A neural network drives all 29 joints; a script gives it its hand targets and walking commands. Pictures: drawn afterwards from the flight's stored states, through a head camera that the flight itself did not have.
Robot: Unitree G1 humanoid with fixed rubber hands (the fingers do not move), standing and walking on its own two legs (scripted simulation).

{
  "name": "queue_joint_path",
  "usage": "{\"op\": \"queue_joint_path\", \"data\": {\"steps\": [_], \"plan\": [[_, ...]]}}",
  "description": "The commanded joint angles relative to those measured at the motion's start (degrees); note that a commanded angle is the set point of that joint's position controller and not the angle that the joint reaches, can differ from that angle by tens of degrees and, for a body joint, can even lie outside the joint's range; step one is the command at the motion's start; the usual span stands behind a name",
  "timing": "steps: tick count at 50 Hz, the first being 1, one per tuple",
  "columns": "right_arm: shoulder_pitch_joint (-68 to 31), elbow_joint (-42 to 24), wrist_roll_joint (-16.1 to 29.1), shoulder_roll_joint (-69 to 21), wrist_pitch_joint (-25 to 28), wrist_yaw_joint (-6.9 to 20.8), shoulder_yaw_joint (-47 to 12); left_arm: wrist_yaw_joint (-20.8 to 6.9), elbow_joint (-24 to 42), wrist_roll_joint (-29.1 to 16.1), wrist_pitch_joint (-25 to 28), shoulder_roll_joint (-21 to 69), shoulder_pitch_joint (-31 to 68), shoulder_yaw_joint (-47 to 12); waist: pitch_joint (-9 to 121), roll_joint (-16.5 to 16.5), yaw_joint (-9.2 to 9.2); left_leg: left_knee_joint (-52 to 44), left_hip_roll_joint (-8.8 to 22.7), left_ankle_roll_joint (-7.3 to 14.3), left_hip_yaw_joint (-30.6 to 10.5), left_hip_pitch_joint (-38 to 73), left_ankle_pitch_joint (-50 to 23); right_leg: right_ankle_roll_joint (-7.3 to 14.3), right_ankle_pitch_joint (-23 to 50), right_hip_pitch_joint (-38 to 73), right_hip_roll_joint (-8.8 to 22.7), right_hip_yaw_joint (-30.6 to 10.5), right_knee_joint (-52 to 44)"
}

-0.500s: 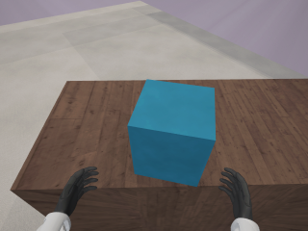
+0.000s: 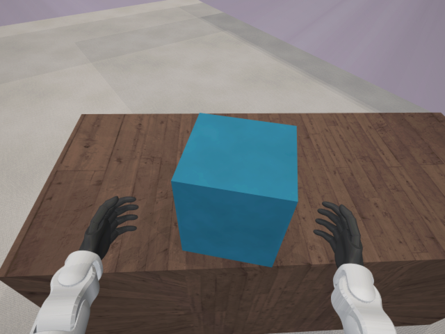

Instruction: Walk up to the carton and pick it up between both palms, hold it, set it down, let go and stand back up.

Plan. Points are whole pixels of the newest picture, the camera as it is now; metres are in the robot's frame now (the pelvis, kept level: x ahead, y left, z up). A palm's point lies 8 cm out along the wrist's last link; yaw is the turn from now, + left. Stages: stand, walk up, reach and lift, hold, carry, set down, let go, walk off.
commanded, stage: reach and lift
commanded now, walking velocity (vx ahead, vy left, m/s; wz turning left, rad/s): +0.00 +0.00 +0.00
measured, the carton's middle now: (236, 191) +0.42 -0.01 +0.00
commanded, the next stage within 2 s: none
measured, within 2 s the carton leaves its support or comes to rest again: neither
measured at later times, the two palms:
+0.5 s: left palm (108, 183) +0.36 +0.23 +0.10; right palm (345, 203) +0.32 -0.19 +0.10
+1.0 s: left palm (119, 125) +0.43 +0.21 +0.18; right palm (348, 158) +0.38 -0.19 +0.16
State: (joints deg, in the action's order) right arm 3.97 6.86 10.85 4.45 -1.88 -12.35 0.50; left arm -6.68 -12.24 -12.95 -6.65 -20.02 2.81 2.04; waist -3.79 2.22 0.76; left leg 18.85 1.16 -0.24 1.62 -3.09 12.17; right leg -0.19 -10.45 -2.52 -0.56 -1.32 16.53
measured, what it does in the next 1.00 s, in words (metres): stands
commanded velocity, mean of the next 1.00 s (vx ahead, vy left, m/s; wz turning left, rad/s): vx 0.00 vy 0.00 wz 0.00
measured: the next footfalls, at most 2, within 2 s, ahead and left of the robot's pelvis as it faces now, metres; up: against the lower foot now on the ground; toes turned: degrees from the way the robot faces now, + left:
none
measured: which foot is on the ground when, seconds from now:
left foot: down 0.00-1.00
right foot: down 0.00-1.00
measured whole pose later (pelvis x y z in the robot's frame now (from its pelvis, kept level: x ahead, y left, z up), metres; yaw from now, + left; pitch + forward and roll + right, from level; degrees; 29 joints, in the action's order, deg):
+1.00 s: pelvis -0.01 +0.01 +0.00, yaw +0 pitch +1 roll -1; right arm -42.2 33.3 18.4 10.9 -18.0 -13.7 1.1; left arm -5.0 -42.0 -10.6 -22.1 -24.4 50.4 5.0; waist 0.3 2.0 -6.1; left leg 20.6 1.0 0.4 1.3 -10.9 11.1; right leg -0.9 -8.3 -9.2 -0.4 -1.0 16.3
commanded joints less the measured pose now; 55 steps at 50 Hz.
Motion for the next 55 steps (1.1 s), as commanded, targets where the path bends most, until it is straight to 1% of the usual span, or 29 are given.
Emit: {"op": "queue_joint_path", "data": {"steps": [1, 2, 3, 4, 6, 7, 8, 9, 10, 12, 13, 14, 16, 19, 22, 24, 26, 27, 29, 31, 34, 36, 38, 39, 40, 41, 44, 49, 55], "plan": [[-12.5, -9.8, -0.6, 3.3, -0.1, -0.5, 0.8, -0.1, 6.9, -0.6, 0.2, -7.4, 15.3, 3.7, 12.9, -3.8, -0.57, -0.8, -0.6, -0.4, 1.1, 1.0, -15.2, 0.3, 13.9, 2.8, 0.9, 0.0, 0.0], [-12.4, -8.9, -0.4, 3.4, -0.6, -0.7, 0.4, -0.4, 5.2, 0.0, -0.6, -7.6, 14.8, 4.8, 13.0, -2.8, -0.34, -0.8, -0.7, -0.1, 1.4, 1.1, -16.5, 0.0, 15.2, 4.1, 0.6, 0.0, 0.0], [-13.1, -8.0, 0.0, 3.2, -1.5, -1.0, 0.2, -1.0, 4.0, -0.5, -1.4, -7.5, 16.1, 4.7, 12.5, -2.0, -1.07, -1.1, -0.8, 0.3, 1.3, 0.7, -15.3, -0.1, 15.1, 4.5, 0.9, -0.1, -0.4], [-14.5, -7.6, -0.3, 3.5, -2.0, -1.4, 0.3, -1.1, 3.6, -0.2, -2.0, -7.3, 17.8, 4.9, 12.5, -2.1, -1.04, -1.4, -0.7, 0.3, 1.3, 0.9, -14.9, -0.2, 15.6, 3.8, 0.7, 0.1, -0.2], [-18.2, -7.5, -0.2, 4.0, -3.3, -1.8, 1.0, -1.1, 2.7, -0.8, -3.3, -8.1, 22.2, 5.1, 11.8, -2.2, -1.42, -1.4, -0.7, 0.5, 1.4, -1.4, -12.8, -0.1, 12.3, 3.0, 0.6, 0.0, -0.4], [-19.6, -6.1, 0.1, 3.9, -4.0, -1.8, 1.4, -1.0, 2.6, -0.7, -3.7, -8.1, 24.5, 5.0, 11.5, -2.7, -1.49, -2.0, -0.6, 0.5, 1.6, -1.6, -10.8, -0.1, 10.5, 2.5, 0.8, 0.2, -0.5], [-21.7, -7.4, 0.2, 4.3, -4.1, -1.6, 1.7, -0.7, 3.6, -1.2, -3.9, -7.6, 26.2, 4.5, 13.5, -2.6, -1.52, -2.1, -0.4, 0.5, 1.6, -1.6, -10.7, 0.2, 9.4, 2.4, 0.5, 0.5, -0.4], [-21.2, -6.1, 0.2, 4.5, -4.3, -1.5, 1.9, -0.6, 1.9, -1.0, -4.4, -7.2, 25.2, 4.0, 13.9, -2.6, -1.82, -1.8, -0.2, 0.3, 1.4, -0.5, -12.3, 0.4, 9.4, 2.1, 0.1, 0.8, -0.4], [-22.2, -4.8, 0.8, 4.7, -5.0, -1.2, 1.9, -0.6, 1.5, -0.5, -4.8, -7.2, 26.6, 3.9, 13.8, -3.8, -1.94, -1.6, 0.0, 0.1, 1.2, 0.3, -13.3, 0.7, 9.1, 1.9, 0.0, 0.9, -0.9], [-24.4, -4.9, 1.3, 4.9, -6.0, -1.3, 2.1, -0.5, 1.9, -0.3, -5.7, -7.9, 29.5, 4.1, 15.8, -3.9, -2.55, -1.0, -0.3, 0.2, 1.3, 0.3, -13.8, 0.5, 11.1, 2.0, 0.3, 0.7, -0.6], [-25.8, -5.0, 1.6, 5.4, -6.0, -1.2, 2.6, -0.1, 3.2, 0.0, -6.0, -8.4, 31.6, 4.5, 17.9, -5.1, -2.65, -0.5, -0.3, -0.2, 1.2, 0.8, -15.2, 0.5, 12.3, 2.4, 0.2, 1.1, 0.0], [-26.7, -2.8, 1.7, 6.0, -6.6, -1.2, 2.6, -0.1, 1.1, 0.6, -7.0, -7.8, 32.1, 4.6, 16.1, -5.5, -2.87, -0.6, -0.2, -0.3, 1.2, 0.7, -15.4, 0.6, 12.1, 2.4, -0.2, 1.3, -0.2], [-28.9, -1.6, 2.4, 6.4, -7.4, -1.0, 2.6, -0.1, -0.9, 1.6, -8.5, -8.1, 33.6, 5.9, 16.3, -4.1, -2.04, -1.0, -0.1, 0.1, 1.2, 0.3, -14.8, 0.4, 10.9, 3.3, -0.3, 1.4, -0.4], [-34.7, -4.3, 3.1, 7.6, -7.6, -1.0, 3.8, 0.9, 1.9, 0.6, -9.7, -8.7, 39.5, 5.0, 20.2, -5.4, -2.85, -0.2, -0.4, -0.2, 1.4, 0.4, -15.3, 0.3, 11.7, 2.5, -0.6, 1.5, -0.1], [-37.6, 0.4, 3.2, 7.6, -8.9, -0.5, 3.6, 1.3, -2.6, 1.6, -11.0, -8.0, 42.5, 5.4, 19.6, -5.2, -3.01, -0.2, -0.4, -0.2, 1.0, 0.1, -13.9, 0.3, 11.3, 1.6, -0.7, 1.9, 0.1], [-37.9, 0.8, 3.8, 8.4, -9.1, -0.7, 3.3, 1.1, -3.2, 2.2, -11.8, -7.8, 42.1, 5.9, 21.5, -3.6, -3.1, 0.4, -0.4, -0.2, 1.1, 1.4, -18.0, -0.1, 16.4, 3.7, -1.1, 1.9, 0.6], [-38.1, 2.8, 4.4, 9.2, -9.5, -1.1, 3.3, 0.6, -4.5, 2.8, -12.8, -7.5, 42.9, 6.2, 21.9, -3.9, -3.96, 0.8, -0.8, -0.5, 1.2, 2.8, -19.7, -0.5, 19.2, 4.0, -1.3, 2.2, 0.6], [-40.1, 3.6, 4.8, 9.7, -9.9, -1.1, 3.8, 0.7, -3.5, 3.2, -13.2, -7.9, 45.8, 6.2, 21.1, -5.0, -4.14, 0.9, -0.7, -0.8, 1.0, 2.4, -19.3, -0.4, 17.9, 3.5, -1.4, 2.2, 0.6], [-43.6, 5.7, 4.6, 9.8, -11.1, -0.9, 3.9, 0.7, -6.8, 3.3, -14.2, -8.1, 48.9, 6.3, 18.8, -3.5, -4.4, 0.2, -0.7, -0.1, 1.0, 1.1, -16.3, -0.4, 15.4, 2.8, -1.2, 2.2, 0.0], [-45.1, 6.6, 5.0, 10.0, -11.6, -0.9, 4.3, 0.7, -7.2, 3.6, -14.4, -7.8, 50.6, 6.1, 19.7, -4.2, -4.78, -0.1, -0.6, -0.3, 1.1, 1.0, -16.2, -0.3, 15.1, 2.7, -1.4, 2.4, 0.0], [-48.9, 5.2, 5.6, 10.4, -11.3, -0.9, 4.3, 1.3, -7.4, 3.8, -14.4, -8.2, 53.6, 5.7, 24.5, -5.3, -4.66, 1.3, -1.1, -0.7, 1.2, 2.5, -18.2, -0.6, 18.2, 3.0, -1.5, 2.7, 0.6], [-50.5, 6.1, 5.7, 11.7, -11.0, -0.6, 4.9, 1.8, -7.1, 4.2, -14.6, -8.9, 55.9, 6.3, 27.7, -6.1, -4.48, 2.5, -1.0, -1.4, 1.2, 3.7, -21.9, -0.7, 20.0, 3.0, -2.0, 3.3, 0.9], [-52.0, 7.1, 6.1, 11.9, -11.0, -0.8, 4.4, 1.7, -8.7, 3.3, -15.1, -8.9, 56.8, 5.8, 28.6, -5.0, -5.37, 3.0, -1.4, -1.3, 1.1, 4.0, -22.2, -0.9, 22.7, 3.2, -1.8, 3.1, 1.3], [-58.6, 6.7, 5.9, 11.5, -11.7, -1.2, 3.6, 1.8, -5.6, 1.8, -14.5, -12.9, 63.7, 6.2, 30.6, -6.5, -7.05, 3.7, -1.9, -1.4, 1.5, 1.8, -21.3, -1.0, 25.6, 4.2, -1.5, 1.9, 2.1], [-58.5, 10.7, 6.3, 11.7, -12.8, -1.2, 3.2, 1.9, -10.7, 1.9, -14.8, -11.7, 62.8, 5.7, 28.6, -6.3, -6.92, 2.8, -1.7, -1.1, 1.2, 0.8, -20.0, -1.3, 26.4, 4.7, -1.4, 1.8, 2.7], [-59.5, 11.7, 6.5, 11.6, -13.2, -1.2, 3.1, 1.9, -11.3, 2.1, -14.6, -11.7, 64.3, 6.1, 28.2, -5.6, -6.87, 2.3, -1.8, -0.8, 1.2, -0.1, -18.5, -1.3, 25.9, 4.8, -1.3, 1.8, 2.5], [-62.0, 16.6, 7.4, 11.7, -14.7, -1.4, 2.2, 1.7, -18.5, 2.4, -14.5, -11.7, 66.2, 5.4, 28.0, -4.9, -6.65, 0.9, -1.7, 0.0, 0.9, -2.3, -15.8, -1.2, 25.1, 5.8, -1.0, 1.6, 2.7], [-68.7, 22.8, 7.2, 12.6, -14.7, -1.4, 2.7, 1.8, -28.2, 2.1, -13.1, -11.2, 72.1, 3.3, 28.6, -4.7, -7.26, 1.3, -1.5, -0.2, 0.4, -1.1, -14.7, -0.6, 21.8, 2.8, -1.5, 2.5, 1.7], [-78.1, 30.4, 6.1, 13.6, -13.3, -0.6, 3.5, 3.2, -37.3, 0.7, -9.5, -11.7, 81.7, 0.2, 30.9, -5.4, -7.78, 2.0, -1.1, -0.8, -0.1, -0.3, -13.9, 0.1, 18.7, -1.7, -1.9, 3.4, 1.3]]}}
